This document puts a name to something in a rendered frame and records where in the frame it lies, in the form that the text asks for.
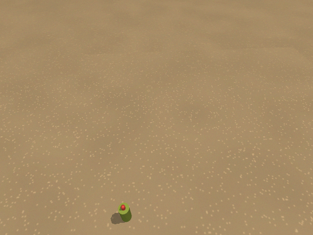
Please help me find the bottle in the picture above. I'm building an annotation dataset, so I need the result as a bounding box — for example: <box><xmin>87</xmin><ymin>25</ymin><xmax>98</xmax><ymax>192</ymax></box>
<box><xmin>118</xmin><ymin>203</ymin><xmax>132</xmax><ymax>222</ymax></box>

